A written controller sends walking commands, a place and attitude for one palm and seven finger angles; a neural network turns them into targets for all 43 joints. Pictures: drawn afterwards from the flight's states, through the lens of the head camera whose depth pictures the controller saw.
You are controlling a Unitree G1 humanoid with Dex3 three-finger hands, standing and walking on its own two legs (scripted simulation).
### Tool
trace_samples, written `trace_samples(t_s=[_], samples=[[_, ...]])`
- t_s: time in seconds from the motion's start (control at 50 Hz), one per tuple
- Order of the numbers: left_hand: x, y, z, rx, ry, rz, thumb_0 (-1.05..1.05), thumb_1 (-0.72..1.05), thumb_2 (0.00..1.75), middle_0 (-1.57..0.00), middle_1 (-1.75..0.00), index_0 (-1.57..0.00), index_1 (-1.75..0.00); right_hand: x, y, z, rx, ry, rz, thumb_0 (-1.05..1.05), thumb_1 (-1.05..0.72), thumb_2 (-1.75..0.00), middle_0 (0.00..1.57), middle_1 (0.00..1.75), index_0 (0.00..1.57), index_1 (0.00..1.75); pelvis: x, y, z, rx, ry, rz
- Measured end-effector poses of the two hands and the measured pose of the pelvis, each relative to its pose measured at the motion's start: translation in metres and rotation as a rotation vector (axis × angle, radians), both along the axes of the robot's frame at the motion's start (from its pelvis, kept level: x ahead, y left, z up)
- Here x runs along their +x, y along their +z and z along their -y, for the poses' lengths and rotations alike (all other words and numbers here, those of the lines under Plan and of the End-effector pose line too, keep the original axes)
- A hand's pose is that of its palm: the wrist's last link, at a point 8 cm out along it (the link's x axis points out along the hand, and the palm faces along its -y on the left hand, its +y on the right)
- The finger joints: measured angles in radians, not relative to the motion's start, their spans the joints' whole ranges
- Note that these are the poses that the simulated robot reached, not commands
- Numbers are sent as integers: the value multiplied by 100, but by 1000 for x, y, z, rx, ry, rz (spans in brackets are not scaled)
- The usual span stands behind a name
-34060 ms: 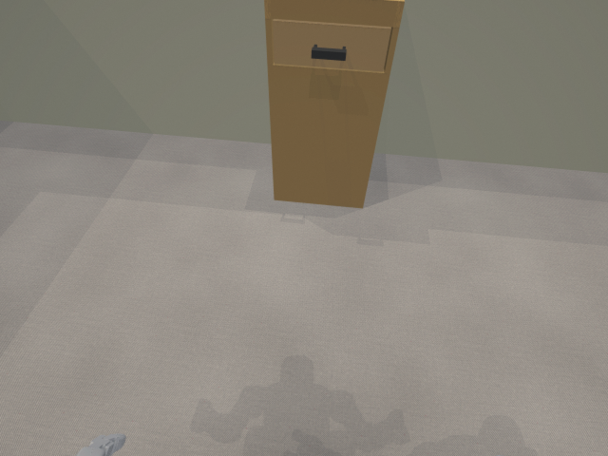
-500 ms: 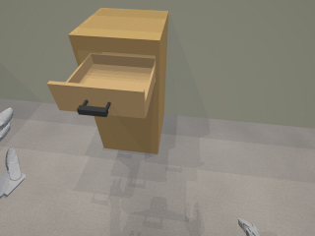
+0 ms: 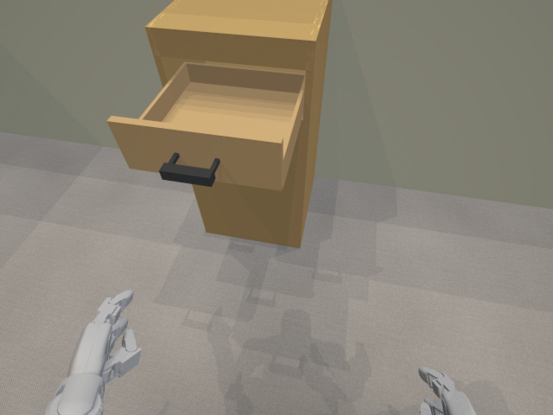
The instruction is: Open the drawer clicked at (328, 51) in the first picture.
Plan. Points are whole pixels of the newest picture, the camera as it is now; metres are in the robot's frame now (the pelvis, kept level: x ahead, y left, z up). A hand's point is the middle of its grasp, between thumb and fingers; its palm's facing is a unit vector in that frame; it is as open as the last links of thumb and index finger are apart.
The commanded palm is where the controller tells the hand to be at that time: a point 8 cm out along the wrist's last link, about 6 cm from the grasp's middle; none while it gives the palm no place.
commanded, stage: let the arm hang, fingers relaxed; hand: left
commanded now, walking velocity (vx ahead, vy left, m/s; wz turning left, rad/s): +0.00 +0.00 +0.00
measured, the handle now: (191, 167) +0.60 +0.20 -0.02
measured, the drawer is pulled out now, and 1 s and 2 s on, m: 0.29 0.29 0.29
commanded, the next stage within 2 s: look to check the result in 0.94 s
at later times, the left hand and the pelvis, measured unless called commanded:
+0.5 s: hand out of the picture +0.00 +0.21 -0.16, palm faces +0.01 -0.97 -0.25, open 7.3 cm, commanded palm none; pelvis +0.01 +0.01 +0.01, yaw -1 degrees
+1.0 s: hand out of the picture +0.01 +0.17 -0.16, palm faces -0.01 -0.98 -0.18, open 7.3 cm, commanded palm none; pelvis +0.01 +0.00 +0.01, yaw -2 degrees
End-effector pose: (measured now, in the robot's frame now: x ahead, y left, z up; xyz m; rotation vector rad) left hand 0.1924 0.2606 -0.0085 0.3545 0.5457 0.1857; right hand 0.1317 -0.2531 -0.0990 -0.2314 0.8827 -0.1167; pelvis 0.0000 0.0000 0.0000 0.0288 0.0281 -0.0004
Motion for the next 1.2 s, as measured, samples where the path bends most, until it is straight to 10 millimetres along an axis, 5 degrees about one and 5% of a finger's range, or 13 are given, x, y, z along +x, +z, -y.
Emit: trace_samples(t_s=[0.06,0.14,0.26,0.36,0.64,0.96,1.2], samples=[[-37,-68,25,-96,4,-271,1,91,90,-20,-30,-20,-30,-15,-16,-9,43,-18,-69,1,-90,-89,20,30,20,30,2,-6,7,11,-15,32],[-107,-117,55,-220,19,-567,1,91,90,-20,-30,-20,-30,-45,-27,-18,61,-63,-207,1,-90,-89,20,30,20,30,6,-4,6,-26,-5,51],[-162,-126,25,-212,167,-731,-1,98,90,-21,-30,-21,-30,-93,-25,-19,20,-90,-407,0,-93,-89,20,30,20,30,8,6,3,-37,-4,46],[-189,-120,8,-180,211,-821,0,95,90,-21,-30,-20,-30,-115,-26,-20,14,-113,-479,1,-92,-89,20,30,20,30,10,11,-3,-39,-8,46],[-181,-118,20,-193,180,-811,1,91,90,-20,-30,-20,-30,-128,-36,-47,89,-133,-486,1,-92,-89,20,30,20,30,8,14,-10,-30,-21,66],[-183,-124,40,-224,162,-837,1,91,90,-20,-30,-20,-30,-155,-35,-49,105,-189,-547,0,-91,-89,20,30,20,30,9,14,-3,-30,-33,67],[-193,-124,44,-223,179,-867,1,91,90,-20,-30,-20,-30,-153,-36,-48,112,-193,-555,0,-91,-89,20,30,20,30,11,14,0,-30,-34,65]])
